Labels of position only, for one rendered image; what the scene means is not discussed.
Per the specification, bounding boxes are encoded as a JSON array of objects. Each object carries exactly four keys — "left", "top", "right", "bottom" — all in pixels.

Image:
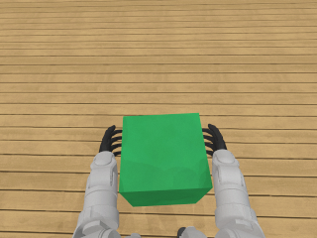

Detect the robot right hand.
[{"left": 202, "top": 124, "right": 227, "bottom": 157}]

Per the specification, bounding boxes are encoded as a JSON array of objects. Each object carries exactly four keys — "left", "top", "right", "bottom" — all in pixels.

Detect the right robot shin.
[{"left": 182, "top": 226, "right": 196, "bottom": 234}]

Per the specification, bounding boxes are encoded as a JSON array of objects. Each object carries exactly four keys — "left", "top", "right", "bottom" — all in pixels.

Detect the robot left hand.
[{"left": 99, "top": 125, "right": 123, "bottom": 157}]

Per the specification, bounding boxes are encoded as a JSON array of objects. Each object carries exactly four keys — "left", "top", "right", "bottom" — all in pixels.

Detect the robot left upper arm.
[{"left": 80, "top": 228, "right": 122, "bottom": 238}]

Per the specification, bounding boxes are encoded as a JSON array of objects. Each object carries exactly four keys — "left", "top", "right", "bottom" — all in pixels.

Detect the robot right upper arm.
[{"left": 214, "top": 227, "right": 262, "bottom": 238}]

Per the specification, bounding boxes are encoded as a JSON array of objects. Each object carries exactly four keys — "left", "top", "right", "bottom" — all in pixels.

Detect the robot right forearm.
[{"left": 212, "top": 149, "right": 265, "bottom": 238}]

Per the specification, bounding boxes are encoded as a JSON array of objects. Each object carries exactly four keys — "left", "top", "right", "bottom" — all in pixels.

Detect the robot left forearm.
[{"left": 71, "top": 151, "right": 120, "bottom": 238}]

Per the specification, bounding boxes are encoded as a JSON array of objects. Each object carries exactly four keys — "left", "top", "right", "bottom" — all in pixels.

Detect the carton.
[{"left": 119, "top": 113, "right": 213, "bottom": 207}]

